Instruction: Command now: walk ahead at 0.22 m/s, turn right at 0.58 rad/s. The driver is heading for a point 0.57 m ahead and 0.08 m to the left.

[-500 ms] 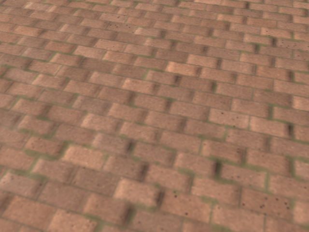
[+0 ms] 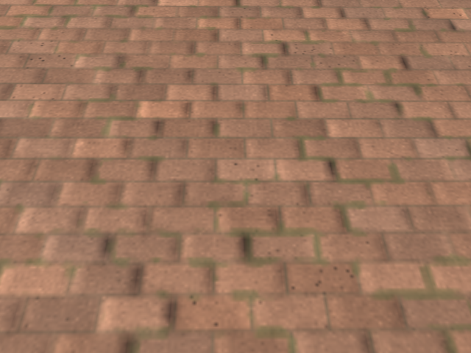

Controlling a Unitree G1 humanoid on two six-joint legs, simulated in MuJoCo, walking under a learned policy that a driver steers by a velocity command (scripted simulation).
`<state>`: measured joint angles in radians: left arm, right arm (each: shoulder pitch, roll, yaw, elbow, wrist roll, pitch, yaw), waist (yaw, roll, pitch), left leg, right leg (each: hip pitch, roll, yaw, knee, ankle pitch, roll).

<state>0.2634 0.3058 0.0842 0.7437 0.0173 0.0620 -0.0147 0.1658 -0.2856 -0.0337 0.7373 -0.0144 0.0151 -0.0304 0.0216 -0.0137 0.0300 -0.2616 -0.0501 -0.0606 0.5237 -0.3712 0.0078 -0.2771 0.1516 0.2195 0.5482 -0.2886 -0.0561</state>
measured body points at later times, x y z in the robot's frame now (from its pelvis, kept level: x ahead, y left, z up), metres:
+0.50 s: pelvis +0.16 -0.05 -0.01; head +0.19 -0.06 +0.44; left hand +0.38 +0.16 -0.10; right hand +0.08 -0.31 -0.15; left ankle +0.02 +0.10 -0.70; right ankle +0.21 -0.15 -0.74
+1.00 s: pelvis +0.42 -0.04 -0.02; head +0.46 -0.03 +0.42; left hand +0.35 +0.20 -0.17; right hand +0.66 -0.24 -0.12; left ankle +0.51 +0.02 -0.74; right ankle +0.23 -0.16 -0.69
